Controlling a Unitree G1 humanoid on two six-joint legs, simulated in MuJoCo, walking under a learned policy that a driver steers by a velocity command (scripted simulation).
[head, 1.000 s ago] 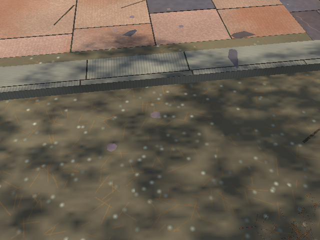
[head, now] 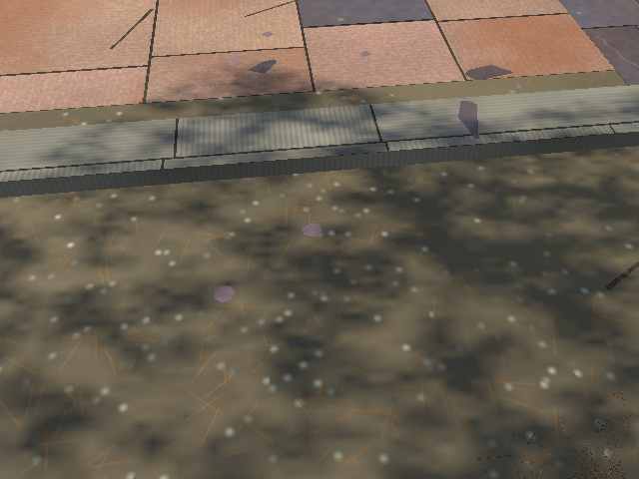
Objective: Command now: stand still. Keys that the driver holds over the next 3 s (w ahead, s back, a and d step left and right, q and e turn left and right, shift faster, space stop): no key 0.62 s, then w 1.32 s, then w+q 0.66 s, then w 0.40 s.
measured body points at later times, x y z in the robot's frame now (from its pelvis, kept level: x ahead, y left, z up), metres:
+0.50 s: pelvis +0.01 +0.01 +0.00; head +0.01 +0.01 +0.45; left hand -0.03 +0.21 -0.16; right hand -0.04 -0.20 -0.16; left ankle -0.02 +0.11 -0.74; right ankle +0.01 -0.09 -0.74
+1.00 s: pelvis +0.09 -0.03 -0.01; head +0.09 -0.05 +0.44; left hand +0.10 +0.20 -0.15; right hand +0.00 -0.25 -0.17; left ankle -0.01 +0.09 -0.72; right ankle +0.08 -0.11 -0.75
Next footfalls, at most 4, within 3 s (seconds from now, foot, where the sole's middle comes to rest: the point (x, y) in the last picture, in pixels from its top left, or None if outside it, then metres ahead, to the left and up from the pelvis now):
1.42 left None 0.47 0.03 -0.78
1.96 right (388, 369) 0.79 -0.13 -0.78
2.52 left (308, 283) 1.05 0.07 -0.78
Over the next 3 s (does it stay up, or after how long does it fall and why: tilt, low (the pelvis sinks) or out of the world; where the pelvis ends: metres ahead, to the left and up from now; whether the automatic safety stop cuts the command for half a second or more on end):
stays up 1.17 0.06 -0.01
